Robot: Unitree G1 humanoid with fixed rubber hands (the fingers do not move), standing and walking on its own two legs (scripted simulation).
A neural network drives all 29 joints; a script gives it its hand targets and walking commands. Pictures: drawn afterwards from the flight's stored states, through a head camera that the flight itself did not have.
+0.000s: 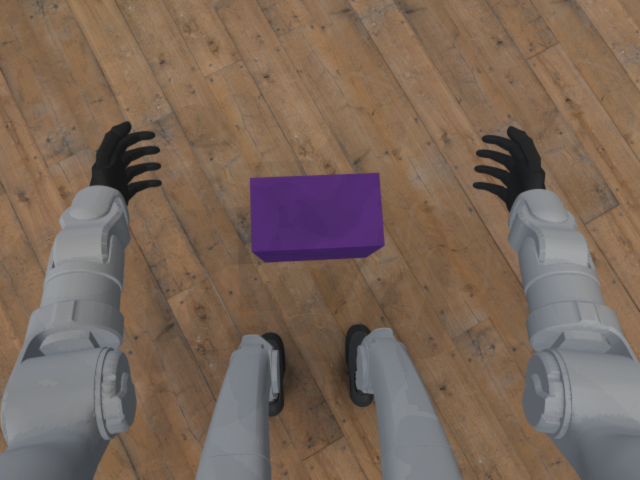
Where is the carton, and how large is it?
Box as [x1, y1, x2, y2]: [250, 173, 384, 261]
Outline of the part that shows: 378,173 250,178 252,251 264,261 367,256 384,245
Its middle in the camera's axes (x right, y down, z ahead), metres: -0.01 -0.04 +0.94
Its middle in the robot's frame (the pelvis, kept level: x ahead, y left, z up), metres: +0.48 -0.01 -0.55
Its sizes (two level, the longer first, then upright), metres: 0.277 0.158 0.256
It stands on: the floor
